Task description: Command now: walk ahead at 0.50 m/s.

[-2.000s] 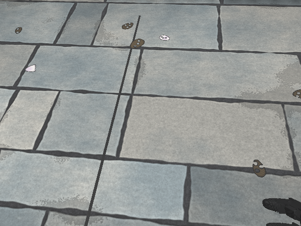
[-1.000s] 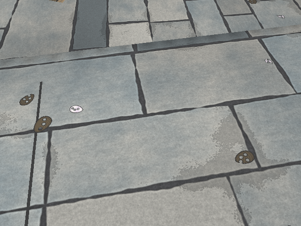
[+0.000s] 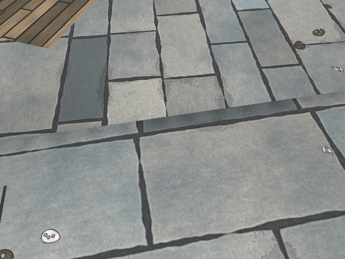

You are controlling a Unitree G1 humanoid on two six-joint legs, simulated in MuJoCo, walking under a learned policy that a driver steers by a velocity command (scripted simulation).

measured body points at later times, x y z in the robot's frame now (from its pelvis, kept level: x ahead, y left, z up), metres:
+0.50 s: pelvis +0.29 +0.06 +0.00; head +0.31 +0.06 +0.45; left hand +0.45 +0.32 -0.11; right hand +0.30 -0.22 -0.13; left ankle +0.24 +0.14 -0.75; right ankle +0.46 -0.13 -0.68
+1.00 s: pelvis +0.57 +0.01 +0.00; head +0.58 +0.01 +0.45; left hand +0.50 +0.24 -0.14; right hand +0.74 -0.19 -0.13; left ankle +0.67 +0.19 -0.67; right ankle +0.55 -0.10 -0.75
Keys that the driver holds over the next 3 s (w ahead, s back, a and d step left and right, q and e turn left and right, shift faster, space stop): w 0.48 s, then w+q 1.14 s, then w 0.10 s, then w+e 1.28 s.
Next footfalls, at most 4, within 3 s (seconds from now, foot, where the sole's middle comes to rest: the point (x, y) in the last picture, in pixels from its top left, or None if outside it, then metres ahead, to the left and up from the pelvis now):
0.16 left None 0.28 0.14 -0.78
0.68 right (221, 236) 0.59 -0.10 -0.78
1.24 left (141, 179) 0.83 0.25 -0.78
1.64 right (163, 132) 1.11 0.18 -0.78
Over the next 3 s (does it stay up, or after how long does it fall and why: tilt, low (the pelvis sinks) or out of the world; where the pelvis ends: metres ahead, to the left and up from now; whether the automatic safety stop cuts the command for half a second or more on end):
stays up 1.55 0.57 -0.15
